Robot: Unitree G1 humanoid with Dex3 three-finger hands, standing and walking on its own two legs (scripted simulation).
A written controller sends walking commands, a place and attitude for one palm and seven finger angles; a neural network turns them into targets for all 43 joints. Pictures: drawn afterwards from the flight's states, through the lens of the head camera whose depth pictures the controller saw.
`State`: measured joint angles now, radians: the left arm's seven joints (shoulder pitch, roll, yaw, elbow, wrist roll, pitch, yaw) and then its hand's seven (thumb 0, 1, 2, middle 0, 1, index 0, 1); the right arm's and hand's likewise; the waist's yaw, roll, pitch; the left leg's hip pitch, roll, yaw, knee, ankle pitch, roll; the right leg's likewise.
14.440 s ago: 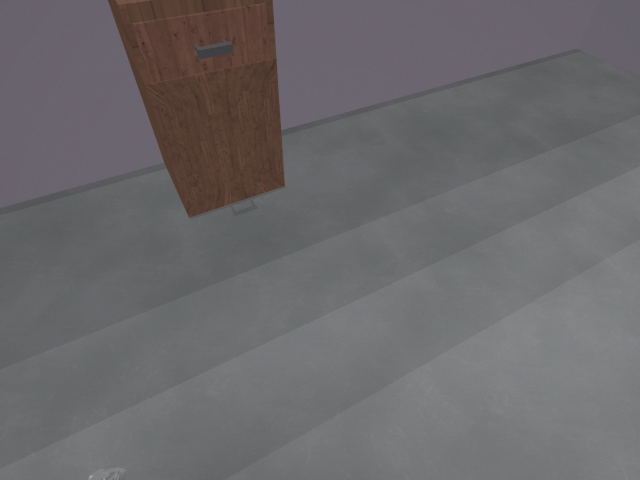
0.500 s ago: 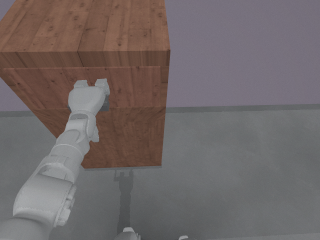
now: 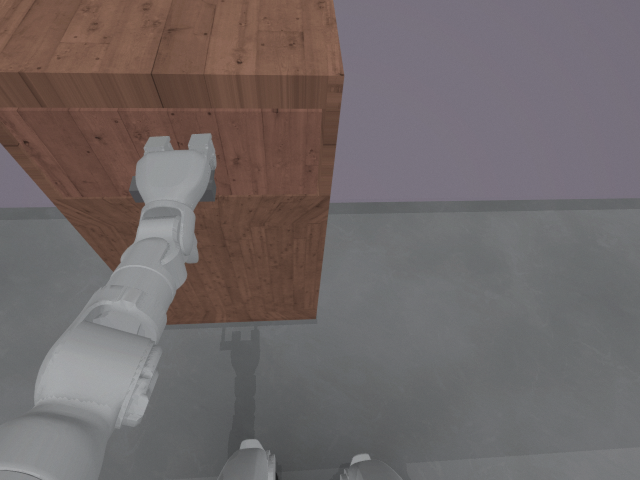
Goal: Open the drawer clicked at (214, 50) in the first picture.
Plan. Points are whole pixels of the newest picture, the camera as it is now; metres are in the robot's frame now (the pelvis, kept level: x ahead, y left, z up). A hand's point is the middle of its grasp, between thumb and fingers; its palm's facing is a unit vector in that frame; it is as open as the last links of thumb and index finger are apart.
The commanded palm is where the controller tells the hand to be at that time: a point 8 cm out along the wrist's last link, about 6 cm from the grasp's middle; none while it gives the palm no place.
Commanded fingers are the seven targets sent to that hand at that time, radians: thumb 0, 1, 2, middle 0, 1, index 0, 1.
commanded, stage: lower the fingers behind the handle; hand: left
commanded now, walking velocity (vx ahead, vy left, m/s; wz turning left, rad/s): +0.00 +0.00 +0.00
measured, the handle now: (176, 176) +0.54 +0.18 +0.01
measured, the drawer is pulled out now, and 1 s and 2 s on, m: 0.00 0.00 0.00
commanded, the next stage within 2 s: lift the fingers back up to retry in 0.40 s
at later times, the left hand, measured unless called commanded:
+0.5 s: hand (186, 202) +0.49 +0.16 +0.02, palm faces +0.01 -0.05 -1.00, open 13.8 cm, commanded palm +0.47 +0.16 +0.05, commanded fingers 0.00 -0.50 0.30 -0.30 -1.20 -0.30 -1.20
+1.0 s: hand (174, 182) +0.49 +0.17 +0.06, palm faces +0.00 -0.06 -1.00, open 13.8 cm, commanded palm +0.46 +0.16 +0.12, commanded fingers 0.00 -0.50 0.30 -0.30 -1.20 -0.30 -1.20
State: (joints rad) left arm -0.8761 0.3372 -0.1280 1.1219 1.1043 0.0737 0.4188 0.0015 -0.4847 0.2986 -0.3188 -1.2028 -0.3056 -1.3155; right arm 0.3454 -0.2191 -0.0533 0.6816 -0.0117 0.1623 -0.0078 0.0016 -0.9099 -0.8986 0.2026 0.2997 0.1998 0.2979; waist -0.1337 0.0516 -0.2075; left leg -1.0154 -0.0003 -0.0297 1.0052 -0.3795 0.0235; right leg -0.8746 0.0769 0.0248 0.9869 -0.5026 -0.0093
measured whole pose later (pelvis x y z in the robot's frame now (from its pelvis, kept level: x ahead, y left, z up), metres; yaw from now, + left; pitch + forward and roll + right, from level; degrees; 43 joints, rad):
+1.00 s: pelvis +0.01 +0.01 +0.02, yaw +0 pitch +18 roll -2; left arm -0.80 0.34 -0.14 0.99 1.05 0.08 0.34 0.00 -0.48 0.30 -0.32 -1.20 -0.31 -1.21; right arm 0.36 -0.22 -0.06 0.69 0.00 0.17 -0.02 0.00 -0.91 -0.90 0.20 0.30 0.20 0.30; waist -0.11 0.06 -0.17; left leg -0.84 0.00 -0.02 0.87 -0.35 0.03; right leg -0.70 0.07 0.04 0.84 -0.45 0.00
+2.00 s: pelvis +0.02 -0.01 +0.03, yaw +1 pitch +17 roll -1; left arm -0.75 0.36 -0.14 0.93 1.04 0.01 0.28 0.00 -0.48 0.30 -0.32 -1.20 -0.32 -1.20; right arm 0.35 -0.24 -0.08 0.68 0.01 0.19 -0.02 0.00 -0.91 -0.90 0.20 0.30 0.20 0.30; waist -0.09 0.06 -0.15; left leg -0.76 -0.01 -0.02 0.81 -0.34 0.01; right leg -0.63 0.06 0.04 0.80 -0.46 -0.02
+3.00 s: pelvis +0.02 -0.01 +0.03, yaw +0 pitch +17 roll -1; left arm -0.74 0.37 -0.09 0.95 1.06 0.05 0.31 0.00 -0.48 0.30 -0.32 -1.20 -0.32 -1.20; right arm 0.34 -0.23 -0.07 0.67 0.01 0.19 -0.02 0.00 -0.91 -0.90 0.20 0.30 0.20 0.30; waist -0.10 0.06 -0.16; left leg -0.77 0.00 -0.01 0.82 -0.34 0.02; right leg -0.64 0.07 0.05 0.80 -0.45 -0.02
